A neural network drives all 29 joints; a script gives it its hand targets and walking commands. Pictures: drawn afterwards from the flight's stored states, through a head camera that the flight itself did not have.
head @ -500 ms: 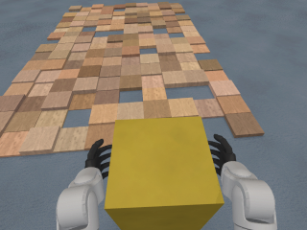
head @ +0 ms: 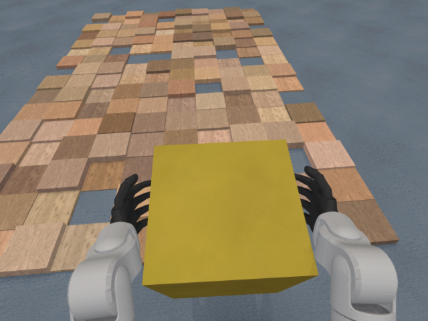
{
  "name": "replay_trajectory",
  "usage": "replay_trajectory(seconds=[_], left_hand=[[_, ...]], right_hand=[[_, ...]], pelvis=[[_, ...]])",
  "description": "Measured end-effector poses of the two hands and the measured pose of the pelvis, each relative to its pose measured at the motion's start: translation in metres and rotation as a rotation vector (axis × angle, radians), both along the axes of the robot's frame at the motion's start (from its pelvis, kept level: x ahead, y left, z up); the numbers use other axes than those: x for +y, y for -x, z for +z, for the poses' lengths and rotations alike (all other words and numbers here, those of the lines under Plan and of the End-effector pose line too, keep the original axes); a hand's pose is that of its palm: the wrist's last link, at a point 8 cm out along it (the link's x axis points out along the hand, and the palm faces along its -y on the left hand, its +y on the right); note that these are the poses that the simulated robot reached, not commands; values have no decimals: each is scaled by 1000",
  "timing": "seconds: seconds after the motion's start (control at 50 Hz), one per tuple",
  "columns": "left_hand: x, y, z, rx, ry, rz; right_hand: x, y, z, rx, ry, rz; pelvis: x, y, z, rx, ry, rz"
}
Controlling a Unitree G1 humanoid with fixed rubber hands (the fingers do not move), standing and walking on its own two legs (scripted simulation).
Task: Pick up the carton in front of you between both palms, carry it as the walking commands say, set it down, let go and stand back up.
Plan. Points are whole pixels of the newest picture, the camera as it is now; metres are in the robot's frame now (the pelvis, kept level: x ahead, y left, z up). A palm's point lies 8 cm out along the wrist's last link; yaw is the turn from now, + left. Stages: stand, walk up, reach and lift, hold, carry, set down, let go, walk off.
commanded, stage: carry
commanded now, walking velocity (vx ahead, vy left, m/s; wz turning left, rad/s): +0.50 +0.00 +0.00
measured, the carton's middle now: (223, 228) +0.27 +0.00 +0.06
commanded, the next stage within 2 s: none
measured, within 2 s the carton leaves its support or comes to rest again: neither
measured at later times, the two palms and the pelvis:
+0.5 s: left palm (155, 76) +0.69 +0.16 +0.14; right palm (268, 70) +0.67 -0.14 +0.15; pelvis +0.32 +0.02 -0.01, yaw -2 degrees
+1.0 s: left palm (166, 30) +1.00 +0.15 +0.15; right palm (249, 23) +1.03 -0.14 +0.15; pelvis +0.66 -0.02 +0.03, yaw +0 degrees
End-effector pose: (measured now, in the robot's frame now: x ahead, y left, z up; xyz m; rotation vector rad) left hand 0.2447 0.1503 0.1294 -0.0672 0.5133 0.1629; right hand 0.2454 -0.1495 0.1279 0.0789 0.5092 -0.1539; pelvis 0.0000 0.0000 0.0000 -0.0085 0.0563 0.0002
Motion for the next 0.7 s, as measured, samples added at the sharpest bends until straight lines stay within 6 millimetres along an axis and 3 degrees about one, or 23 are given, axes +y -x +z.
replay_trajectory(seconds=[0.1, 0.26, 0.38, 0.46, 0.52, 0.58, 0.7], left_hand=[[-11, -85, 13, 3, 15, 38], [-6, -205, 42, 8, 6, 68], [2, -319, 36, 60, 2, 17], [8, -403, 22, 42, 15, -29], [5, -457, 7, 84, 34, -69], [-1, -497, -5, 146, 75, -76], [-7, -569, -3, 96, 119, -68]], right_hand=[[-12, -92, 9, 3, -9, 27], [-5, -224, 38, 8, -36, 51], [1, -327, 38, 58, 12, 30], [7, -399, 31, 42, 25, -17], [4, -438, 17, 83, 35, -62], [1, -468, 4, 142, 11, -93], [-5, -537, 10, 89, -40, -145]], pelvis=[[-15, -57, 3, 13, 5, 19], [-20, -149, 22, 22, -12, 2], [-7, -234, 16, 25, -9, -11], [10, -298, -6, 20, 4, -33], [18, -331, -7, 26, -7, -27], [25, -364, 3, 41, 2, -31], [28, -438, 16, 60, 21, -33]])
